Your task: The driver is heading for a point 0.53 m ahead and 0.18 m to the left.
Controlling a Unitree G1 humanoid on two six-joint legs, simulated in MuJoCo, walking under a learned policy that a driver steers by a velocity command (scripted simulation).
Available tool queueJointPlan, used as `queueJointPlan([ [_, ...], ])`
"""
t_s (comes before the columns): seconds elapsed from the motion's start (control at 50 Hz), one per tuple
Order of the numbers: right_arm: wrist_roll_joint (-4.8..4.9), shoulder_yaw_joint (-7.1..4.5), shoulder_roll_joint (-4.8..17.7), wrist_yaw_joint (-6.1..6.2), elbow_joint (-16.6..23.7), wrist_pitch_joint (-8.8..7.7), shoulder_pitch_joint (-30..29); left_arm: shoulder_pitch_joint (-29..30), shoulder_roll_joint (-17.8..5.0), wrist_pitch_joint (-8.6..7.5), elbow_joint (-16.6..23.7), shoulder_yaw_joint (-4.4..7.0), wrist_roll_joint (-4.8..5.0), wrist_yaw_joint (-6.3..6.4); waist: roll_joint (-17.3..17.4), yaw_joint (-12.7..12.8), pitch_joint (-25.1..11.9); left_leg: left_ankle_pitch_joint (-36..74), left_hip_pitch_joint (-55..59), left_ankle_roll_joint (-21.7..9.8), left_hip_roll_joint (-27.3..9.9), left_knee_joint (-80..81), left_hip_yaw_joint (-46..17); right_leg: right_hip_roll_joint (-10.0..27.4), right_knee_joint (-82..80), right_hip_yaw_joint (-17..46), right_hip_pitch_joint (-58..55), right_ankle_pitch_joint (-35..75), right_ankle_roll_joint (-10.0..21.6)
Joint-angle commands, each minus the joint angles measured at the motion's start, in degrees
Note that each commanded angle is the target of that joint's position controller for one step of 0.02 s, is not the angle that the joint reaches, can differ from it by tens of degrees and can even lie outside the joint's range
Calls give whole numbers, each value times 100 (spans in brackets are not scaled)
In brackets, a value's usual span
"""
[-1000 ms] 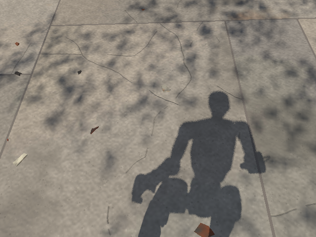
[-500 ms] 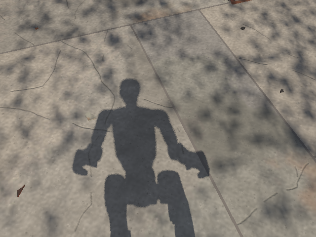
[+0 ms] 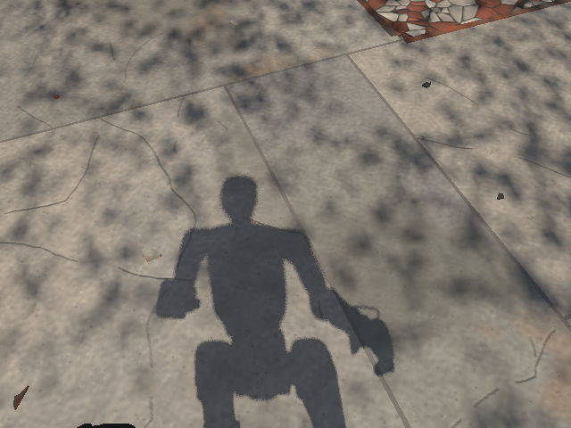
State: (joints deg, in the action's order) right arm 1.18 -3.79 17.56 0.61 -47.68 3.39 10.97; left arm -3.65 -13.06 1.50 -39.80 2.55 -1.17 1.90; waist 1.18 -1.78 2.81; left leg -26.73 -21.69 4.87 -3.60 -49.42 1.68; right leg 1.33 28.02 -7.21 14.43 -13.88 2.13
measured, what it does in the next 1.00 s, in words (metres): walks ahead, turning left: left foot, then right foot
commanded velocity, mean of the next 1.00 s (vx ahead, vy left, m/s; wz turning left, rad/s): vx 0.12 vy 0.00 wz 0.45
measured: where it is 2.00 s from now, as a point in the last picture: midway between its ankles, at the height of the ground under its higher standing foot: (160, 419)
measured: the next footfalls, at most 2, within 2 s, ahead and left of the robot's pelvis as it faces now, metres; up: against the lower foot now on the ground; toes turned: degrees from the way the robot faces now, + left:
left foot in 0.12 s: +0.01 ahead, +0.12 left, +0.00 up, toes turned +9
right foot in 0.64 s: +0.10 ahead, -0.08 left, +0.00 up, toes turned +30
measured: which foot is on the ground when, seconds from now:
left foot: up 0.00-0.10, down 0.12-0.64, up 0.66-1.00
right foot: down 0.00-0.12, up 0.14-0.62, down 0.64-1.00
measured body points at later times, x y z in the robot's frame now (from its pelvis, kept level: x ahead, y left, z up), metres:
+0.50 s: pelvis -0.01 +0.04 +0.01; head +0.02 +0.07 +0.46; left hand +0.07 +0.36 -0.11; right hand +0.21 -0.21 -0.08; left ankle -0.03 +0.12 -0.74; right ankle +0.07 -0.13 -0.69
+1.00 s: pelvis +0.08 +0.07 +0.01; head +0.09 +0.07 +0.46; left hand -0.06 +0.32 -0.12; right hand +0.36 -0.06 -0.09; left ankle +0.08 +0.23 -0.71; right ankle +0.07 -0.10 -0.74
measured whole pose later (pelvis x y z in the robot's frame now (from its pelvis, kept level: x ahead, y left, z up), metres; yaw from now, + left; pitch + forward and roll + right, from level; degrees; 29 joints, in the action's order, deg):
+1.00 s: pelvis +0.08 +0.07 +0.01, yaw +29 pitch +2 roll -1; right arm 1.2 -2.5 16.6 -1.1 -40.1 -2.5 8.1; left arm -21.6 -16.0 -3.5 -48.8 3.5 1.4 0.1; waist 1.2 5.1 -0.2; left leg -12.8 -26.8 1.1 -2.7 -35.8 -0.5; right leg 1.4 16.5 0.6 2.2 -16.5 -0.8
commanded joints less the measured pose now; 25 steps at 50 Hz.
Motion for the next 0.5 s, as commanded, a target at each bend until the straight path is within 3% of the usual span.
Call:
queueJointPlan([
  [0.02,-8,-108,454,-42,494,-41,-178,39,-1097,-14,212,365,32,61,-870,226,-681,44,-118,-126,-50,232,99,1788,-724,1131,-823,2459,1219],
  [0.06,-10,-124,444,-105,492,-38,-4,150,-1151,6,156,393,103,75,-883,99,-720,330,191,-279,18,765,241,1784,-522,987,-790,2419,1060],
  [0.1,-41,-164,462,-152,385,-52,379,205,-1117,39,51,404,222,92,-775,-127,-729,1325,862,-571,226,1957,387,1551,9,621,-498,1836,618],
  [0.12,-87,-255,775,-115,408,-75,430,-114,-962,44,-75,395,202,76,-24,-24,-621,2625,1319,-860,-51,2629,-348,1122,856,152,56,785,99],
  [0.14,-100,-420,1514,1,537,-115,481,54,-645,24,156,297,-72,51,1707,120,-499,4810,2070,-1700,-1502,2815,-2492,170,2475,-296,1778,-1747,-573],
  [0.16,-338,-379,1514,-70,622,-244,642,686,-760,-15,344,317,-5,85,1354,-322,-753,5005,1849,-2610,-2015,3061,-3193,-276,3629,688,2213,-2789,-619],
  [0.18,-358,-352,1400,-101,655,-375,447,671,-909,-14,296,373,119,94,790,-210,-701,4474,1833,-2512,-1773,3104,-2790,-139,4039,1026,2370,-2444,-549],
  [0.2,-229,-337,1264,-67,687,-441,132,531,-974,-13,191,413,154,107,546,-21,-551,4017,1839,-2161,-1419,3039,-2347,-23,4019,1121,2473,-1867,-495],
  [0.22,-98,-282,1054,-21,730,-439,-106,414,-1022,-8,70,447,116,144,381,72,-513,3808,1852,-1893,-1208,2999,-2118,42,3867,1161,2512,-1470,-506],
  [0.24,-23,-227,914,32,765,-418,-217,316,-1065,-7,17,472,84,166,432,148,-541,3879,1787,-1778,-1072,3005,-1967,47,3799,1183,2363,-1159,-548],
  [0.3,-60,-203,860,103,811,-369,-35,118,-927,-55,-71,455,137,139,461,148,-761,4048,1953,-1768,-868,3003,-1829,-111,3605,1158,2131,-655,-656],
  [0.36,-40,-243,962,145,824,-318,72,223,-854,-91,-55,423,147,142,534,56,-677,3542,2064,-1751,-787,3017,-1974,-153,2770,1208,2121,-518,-755],
  [0.44,-52,-289,1078,147,908,-255,-55,257,-881,-151,-67,408,152,93,721,-2,-514,2639,1631,-1766,-674,3046,-2275,-214,1883,1272,1667,-476,-819],
  [0.5,-64,-305,1117,108,975,-213,-178,199,-936,-231,-77,409,172,33,792,-22,-521,2631,1382,-1797,-631,2943,-2575,-301,1427,1296,1251,-596,-780],
])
